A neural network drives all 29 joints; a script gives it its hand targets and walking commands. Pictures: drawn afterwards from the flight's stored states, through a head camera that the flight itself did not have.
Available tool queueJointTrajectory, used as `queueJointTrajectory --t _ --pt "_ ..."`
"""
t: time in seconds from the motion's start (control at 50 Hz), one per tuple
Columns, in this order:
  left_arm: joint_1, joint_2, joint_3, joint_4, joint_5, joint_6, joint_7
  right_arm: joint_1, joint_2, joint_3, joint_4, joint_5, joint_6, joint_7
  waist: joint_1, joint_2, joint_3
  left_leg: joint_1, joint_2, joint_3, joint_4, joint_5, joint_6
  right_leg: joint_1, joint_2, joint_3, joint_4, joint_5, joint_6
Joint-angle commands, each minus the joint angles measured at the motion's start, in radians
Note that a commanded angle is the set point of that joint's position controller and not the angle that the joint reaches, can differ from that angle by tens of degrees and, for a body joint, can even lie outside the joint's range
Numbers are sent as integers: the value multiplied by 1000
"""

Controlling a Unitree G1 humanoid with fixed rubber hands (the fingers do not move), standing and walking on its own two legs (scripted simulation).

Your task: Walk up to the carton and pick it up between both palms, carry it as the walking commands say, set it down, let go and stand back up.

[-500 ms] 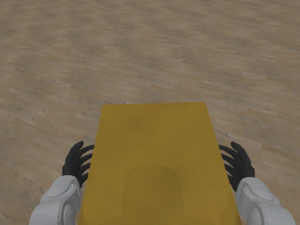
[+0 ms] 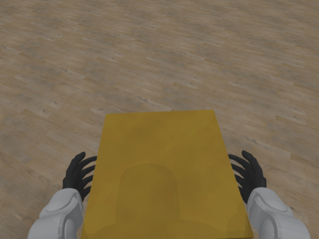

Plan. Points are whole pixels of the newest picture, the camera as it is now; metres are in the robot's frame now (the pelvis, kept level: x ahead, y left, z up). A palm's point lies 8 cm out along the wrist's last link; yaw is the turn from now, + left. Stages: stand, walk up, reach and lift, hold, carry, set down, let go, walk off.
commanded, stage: carry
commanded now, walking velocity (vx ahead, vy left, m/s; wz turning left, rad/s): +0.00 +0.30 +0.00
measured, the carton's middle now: (162, 183) +0.26 +0.00 +0.00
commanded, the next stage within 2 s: none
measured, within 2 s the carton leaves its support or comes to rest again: neither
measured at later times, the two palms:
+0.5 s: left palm out of the picture +0.23 +0.34 +0.08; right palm (177, 181) +0.23 -0.02 +0.09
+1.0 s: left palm out of the picture +0.23 +0.46 +0.10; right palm (120, 178) +0.23 +0.09 +0.10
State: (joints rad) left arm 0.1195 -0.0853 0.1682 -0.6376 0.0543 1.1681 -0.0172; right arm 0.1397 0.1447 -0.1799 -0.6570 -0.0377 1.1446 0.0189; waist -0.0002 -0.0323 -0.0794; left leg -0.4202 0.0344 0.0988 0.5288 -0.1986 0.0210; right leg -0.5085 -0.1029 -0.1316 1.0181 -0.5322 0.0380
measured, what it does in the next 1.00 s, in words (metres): steps to the left: right foot, then left foot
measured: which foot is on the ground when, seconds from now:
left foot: down 0.00-0.12, up 0.14-0.44, down 0.46-0.76, up 0.78-1.00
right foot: up 0.00-0.08, down 0.10-0.48, up 0.50-0.72, down 0.74-1.00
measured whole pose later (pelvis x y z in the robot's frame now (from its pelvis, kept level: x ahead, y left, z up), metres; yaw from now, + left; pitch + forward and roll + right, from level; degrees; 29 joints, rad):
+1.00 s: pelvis +0.02 +0.28 +0.00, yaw +0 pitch +4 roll +2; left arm 0.13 -0.12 0.16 -0.65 0.07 1.15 0.00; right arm 0.11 0.08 -0.18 -0.66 -0.01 1.16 0.01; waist -0.01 -0.01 -0.10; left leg -0.41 0.04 0.07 0.58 -0.26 -0.07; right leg -0.30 -0.13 -0.15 0.54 -0.30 0.03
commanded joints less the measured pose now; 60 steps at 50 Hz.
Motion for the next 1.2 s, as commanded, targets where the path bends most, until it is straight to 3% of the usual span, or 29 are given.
queueJointTrajectory --t 0.0,0.04,0.08,0.1,0.12,0.14,0.18,0.24,0.4,0.44,0.46,0.48,0.5,0.56,0.66,0.7,0.72,0.74,0.76,0.78,0.82,0.86,0.92,0.98,1.0,1.02,1.04,1.08,1.18 --pt "-337 -700 -857 -144 -326 -4 -60 -306 613 780 -102 285 2 66 -10 236 -237 195 192 -159 -137 260 161 64 37 -22 -126 30 -20" --pt "-307 -664 -839 -126 -315 6 -58 -282 585 784 -91 279 14 57 1 215 -234 180 184 -165 -115 226 155 157 50 -35 -344 108 -39" --pt "-300 -644 -814 -96 -304 19 -59 -282 557 779 -87 271 26 48 15 104 -175 44 132 -121 -22 82 71 334 -15 20 -670 303 -58" --pt "-280 -623 -795 -71 -296 25 -59 -290 556 776 -83 264 34 41 22 -100 -133 -186 59 -77 141 -53 0 470 -243 309 -776 230 -88" --pt "-257 -622 -769 -42 -293 16 -59 -353 528 799 -124 265 39 38 17 -358 -64 -341 -66 -45 396 -324 -68 408 -503 647 -832 442 -237" --pt "-266 -620 -780 -49 -309 22 -64 -360 550 790 -100 273 34 34 13 -172 -54 -344 -10 -176 594 -307 -69 383 -463 554 -790 505 -249" --pt "-331 -658 -794 -78 -321 6 -74 -403 597 813 -86 296 27 44 13 -63 -33 -328 8 -204 673 -180 -79 313 -349 326 -760 423 -189" --pt "-342 -681 -796 -101 -335 -11 -76 -408 624 821 -90 301 14 42 -1 -142 -60 -276 3 -106 540 -106 -109 346 -238 154 -682 604 -131" --pt "-285 -614 -804 -169 -306 5 -45 -322 590 783 -72 293 37 38 -11 -228 -159 29 -19 30 -31 -104 -88 338 -248 99 -559 664 -79" --pt "-289 -605 -809 -169 -289 9 -38 -302 586 769 -45 291 40 45 -23 -90 -246 282 7 40 -175 -5 -65 227 -187 41 -413 503 -27" --pt "-293 -590 -810 -167 -279 12 -34 -306 571 763 -33 286 40 51 -13 112 -246 343 160 -124 -212 223 -27 106 -105 -32 -237 227 8" --pt "-308 -617 -837 -184 -302 20 -38 -286 577 752 -37 284 35 50 -21 418 -215 361 316 -370 -238 414 86 -100 52 -90 -47 -188 31" --pt "-329 -651 -844 -176 -311 18 -52 -317 596 759 -64 291 27 54 -22 432 -226 325 307 -333 -186 443 156 -95 13 3 91 -227 3" --pt "-392 -742 -879 -188 -349 -1 -67 -357 643 763 -117 289 0 68 -10 262 -217 207 186 -120 -145 324 132 -41 -7 15 105 -13 -7" --pt "-312 -669 -846 -142 -319 5 -55 -282 592 778 -93 283 12 61 -8 232 -233 185 193 -177 -145 231 163 117 45 -34 -233 52 -30" --pt "-290 -648 -824 -116 -310 16 -56 -273 567 780 -89 277 24 53 10 167 -197 141 160 -143 -91 157 121 233 56 -56 -558 200 -48" --pt "-294 -639 -812 -102 -305 21 -57 -278 554 776 -87 271 29 49 15 88 -170 15 130 -122 -31 70 60 367 -24 25 -680 300 -63" --pt "-276 -618 -793 -78 -298 28 -57 -282 555 772 -80 263 36 41 21 -120 -128 -215 52 -73 140 -64 -9 496 -265 330 -789 215 -95" --pt "-258 -622 -772 -52 -298 17 -57 -358 524 797 -126 268 39 39 18 -351 -68 -314 -55 -46 375 -308 -70 398 -486 608 -826 423 -249" --pt "-276 -625 -789 -60 -315 22 -63 -366 548 786 -103 276 34 35 14 -175 -58 -290 -2 -158 535 -289 -70 353 -430 494 -789 482 -258" --pt "-340 -660 -803 -82 -325 8 -73 -406 597 808 -80 298 25 44 8 -83 -39 -239 7 -158 567 -161 -74 272 -298 255 -765 438 -191" --pt "-359 -680 -808 -96 -330 -4 -73 -407 618 811 -70 304 17 48 -6 -132 -56 -180 0 -90 378 -96 -87 294 -191 110 -705 510 -129" --pt "-331 -658 -803 -117 -318 -3 -60 -380 590 793 -76 300 22 40 1 -186 -113 -58 -37 3 145 -150 -92 316 -166 85 -647 505 -123" --pt "-297 -614 -796 -125 -296 10 -41 -336 569 764 -37 293 39 40 -12 -97 -181 197 -33 64 -129 37 -90 257 -128 46 -526 424 -65" --pt "-301 -598 -796 -120 -287 14 -34 -345 560 757 -21 293 44 43 -12 -20 -201 295 58 -26 -146 128 -79 184 -102 22 -453 349 -32" --pt "-295 -583 -790 -110 -280 21 -28 -335 542 745 -2 290 48 46 -11 166 -209 370 243 -249 -151 471 -40 48 -35 -12 -325 128 16" --pt "-329 -601 -816 -134 -300 30 -34 -293 549 725 10 282 45 43 -20 318 -234 327 311 -325 -163 522 52 72 10 -6 -292 -17 36" --pt "-407 -657 -833 -134 -321 25 -49 -371 577 733 -24 284 30 51 -18 253 -198 264 290 -306 -202 346 81 84 8 30 -245 -11 22" --pt "-398 -695 -843 -94 -330 22 -45 -368 578 725 -28 274 21 57 -3 201 -177 179 209 -178 -211 109 27 216 44 -16 -506 220 -9"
